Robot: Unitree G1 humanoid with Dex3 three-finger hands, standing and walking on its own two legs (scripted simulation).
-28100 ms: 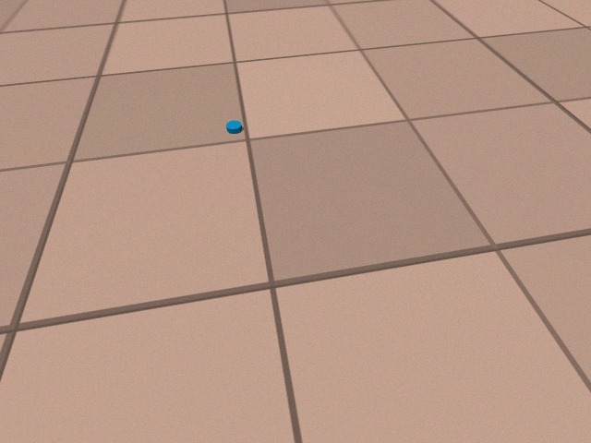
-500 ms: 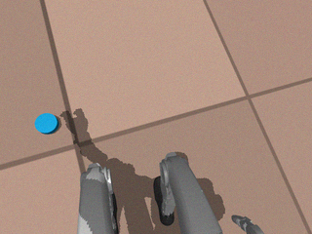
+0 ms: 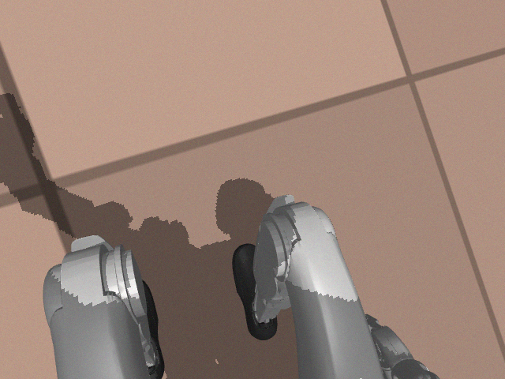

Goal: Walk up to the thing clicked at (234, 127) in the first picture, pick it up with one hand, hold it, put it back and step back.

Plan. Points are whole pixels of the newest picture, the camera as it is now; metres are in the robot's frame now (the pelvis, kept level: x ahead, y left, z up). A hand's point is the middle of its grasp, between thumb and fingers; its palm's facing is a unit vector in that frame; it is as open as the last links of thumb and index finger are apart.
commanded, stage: approach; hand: left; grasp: from above
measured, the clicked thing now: out of the picture +0.50 +0.39 -0.33
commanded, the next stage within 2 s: rest palm in 0.16 s
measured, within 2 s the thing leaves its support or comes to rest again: neither
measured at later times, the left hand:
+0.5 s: hand out of the picture +0.50 +0.36 -0.24, palm faces -0.40 -0.09 -0.91, open 14.2 cm
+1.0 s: hand out of the picture +0.48 +0.36 -0.26, palm faces -0.41 -0.14 -0.90, open 14.3 cm
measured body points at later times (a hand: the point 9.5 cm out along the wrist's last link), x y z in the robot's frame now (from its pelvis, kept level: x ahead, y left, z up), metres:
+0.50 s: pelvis +0.01 +0.00 -0.03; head +0.31 +0.11 +0.29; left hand +0.52 +0.36 -0.19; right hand +0.04 -0.28 -0.08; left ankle +0.08 +0.11 -0.31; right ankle +0.12 -0.13 -0.31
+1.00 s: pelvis +0.00 +0.00 -0.03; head +0.29 +0.13 +0.29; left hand +0.50 +0.36 -0.21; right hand +0.08 -0.26 -0.09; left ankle +0.08 +0.11 -0.31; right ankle +0.12 -0.13 -0.31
